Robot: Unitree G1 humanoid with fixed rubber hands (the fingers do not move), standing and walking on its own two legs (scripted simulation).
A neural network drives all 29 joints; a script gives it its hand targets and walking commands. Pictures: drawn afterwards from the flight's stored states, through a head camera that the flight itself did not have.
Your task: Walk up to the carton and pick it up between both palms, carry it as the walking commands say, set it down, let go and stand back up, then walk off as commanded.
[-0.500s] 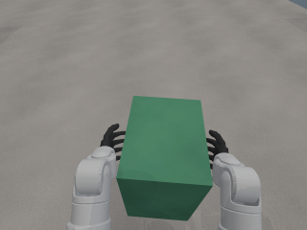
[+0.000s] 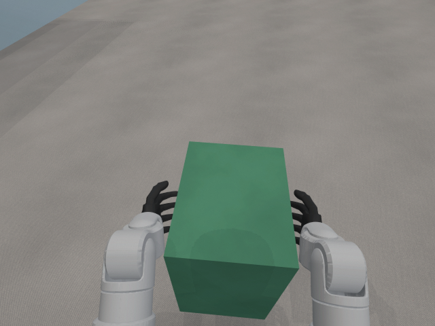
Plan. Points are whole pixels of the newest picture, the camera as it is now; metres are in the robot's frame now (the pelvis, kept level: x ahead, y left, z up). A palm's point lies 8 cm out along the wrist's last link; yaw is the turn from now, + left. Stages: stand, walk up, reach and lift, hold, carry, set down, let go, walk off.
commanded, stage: carry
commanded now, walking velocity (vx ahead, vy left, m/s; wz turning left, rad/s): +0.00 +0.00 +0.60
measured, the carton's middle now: (228, 234) +0.31 -0.01 +0.00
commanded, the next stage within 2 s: none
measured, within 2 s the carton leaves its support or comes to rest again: neither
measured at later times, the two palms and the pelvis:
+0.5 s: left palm (78, 207) +0.32 +0.25 +0.10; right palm (228, 183) +0.35 -0.01 +0.11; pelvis +0.05 +0.07 +0.02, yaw +8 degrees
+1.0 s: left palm (123, 123) +0.56 +0.23 +0.10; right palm (231, 106) +0.61 -0.03 +0.09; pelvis +0.31 +0.04 +0.01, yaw +11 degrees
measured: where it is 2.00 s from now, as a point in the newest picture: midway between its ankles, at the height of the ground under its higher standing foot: (218, 204)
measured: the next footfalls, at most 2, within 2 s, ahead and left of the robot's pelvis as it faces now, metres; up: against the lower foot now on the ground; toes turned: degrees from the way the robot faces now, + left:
left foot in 0.18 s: +0.02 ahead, +0.18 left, +0.00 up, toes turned +13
right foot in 0.68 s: +0.28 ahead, -0.05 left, +0.00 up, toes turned -2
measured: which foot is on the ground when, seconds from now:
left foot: up 0.00-0.16, down 0.18-0.68, up 0.70-1.00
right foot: down 0.00-0.20, up 0.22-0.66, down 0.68-1.00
